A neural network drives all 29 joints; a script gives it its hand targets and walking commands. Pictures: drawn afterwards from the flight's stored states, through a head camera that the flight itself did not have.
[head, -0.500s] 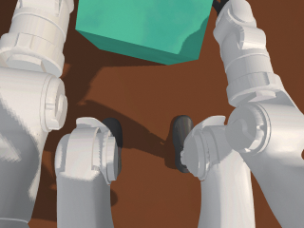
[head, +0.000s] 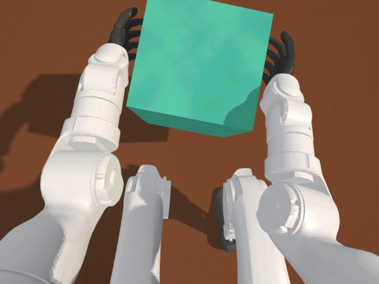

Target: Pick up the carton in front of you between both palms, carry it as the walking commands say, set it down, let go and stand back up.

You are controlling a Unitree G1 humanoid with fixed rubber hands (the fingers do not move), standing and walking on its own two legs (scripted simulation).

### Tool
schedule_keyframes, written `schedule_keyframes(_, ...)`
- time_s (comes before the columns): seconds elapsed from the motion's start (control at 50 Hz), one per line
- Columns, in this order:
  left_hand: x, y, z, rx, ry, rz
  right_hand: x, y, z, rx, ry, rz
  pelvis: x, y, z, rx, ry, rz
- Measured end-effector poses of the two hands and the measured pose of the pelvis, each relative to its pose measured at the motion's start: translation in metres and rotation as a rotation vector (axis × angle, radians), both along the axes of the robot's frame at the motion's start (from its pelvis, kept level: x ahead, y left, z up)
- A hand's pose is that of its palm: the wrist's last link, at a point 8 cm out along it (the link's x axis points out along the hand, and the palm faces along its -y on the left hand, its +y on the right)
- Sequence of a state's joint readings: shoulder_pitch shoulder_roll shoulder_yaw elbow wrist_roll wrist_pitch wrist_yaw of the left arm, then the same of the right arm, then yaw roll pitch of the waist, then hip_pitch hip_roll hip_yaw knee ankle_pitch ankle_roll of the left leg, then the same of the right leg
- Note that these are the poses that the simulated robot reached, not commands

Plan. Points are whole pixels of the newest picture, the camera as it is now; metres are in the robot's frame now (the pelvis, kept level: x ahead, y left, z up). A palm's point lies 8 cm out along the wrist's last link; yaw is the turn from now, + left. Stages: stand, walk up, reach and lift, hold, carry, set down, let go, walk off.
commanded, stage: reach and lift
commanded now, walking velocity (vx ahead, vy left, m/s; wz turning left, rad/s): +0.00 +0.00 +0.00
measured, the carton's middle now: (195, 81) +0.51 +0.02 -0.15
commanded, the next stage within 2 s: none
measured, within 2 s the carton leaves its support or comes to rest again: neither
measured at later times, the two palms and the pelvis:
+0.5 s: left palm (96, 31) +0.49 +0.16 +0.06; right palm (338, 54) +0.48 -0.13 +0.08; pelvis +0.03 +0.00 +0.11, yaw +1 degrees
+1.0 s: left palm out of the picture +0.43 +0.16 +0.22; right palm out of the picture +0.44 -0.14 +0.24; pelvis +0.07 +0.00 +0.25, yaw +2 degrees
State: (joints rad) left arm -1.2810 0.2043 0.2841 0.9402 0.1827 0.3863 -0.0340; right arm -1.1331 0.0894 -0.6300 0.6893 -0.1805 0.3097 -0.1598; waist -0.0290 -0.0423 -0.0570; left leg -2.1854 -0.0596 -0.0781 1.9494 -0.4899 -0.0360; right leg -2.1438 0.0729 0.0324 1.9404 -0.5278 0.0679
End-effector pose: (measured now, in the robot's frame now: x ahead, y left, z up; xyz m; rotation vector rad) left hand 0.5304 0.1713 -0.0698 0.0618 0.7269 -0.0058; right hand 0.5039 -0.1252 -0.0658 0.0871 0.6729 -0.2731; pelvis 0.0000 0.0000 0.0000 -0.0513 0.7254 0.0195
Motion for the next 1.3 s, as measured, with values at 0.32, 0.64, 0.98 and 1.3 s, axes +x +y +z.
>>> schedule_keyframes(0.32,-0.023,-0.011,0.08,-0.006,-0.022,0.028,-0.013,-0.011,0.085,-0.007,-0.023,0.017,0.011,-0.003,0.07,0.024,0.027,-0.019)
schedule_keyframes(0.64,-0.057,-0.012,0.183,-0.04,-0.016,0.081,-0.036,-0.012,0.193,-0.01,-0.022,0.045,0.041,0.0,0.154,0.021,-0.103,0.003)
schedule_keyframes(0.98,-0.097,-0.013,0.289,-0.032,-0.016,0.125,-0.063,-0.014,0.298,-0.011,-0.02,0.093,0.07,-0.003,0.249,0.047,-0.309,0.004)
schedule_keyframes(1.3,-0.13,-0.017,0.384,-0.02,-0.032,0.165,-0.083,-0.017,0.391,-0.03,-0.033,0.156,0.098,-0.007,0.319,0.063,-0.577,0.012)
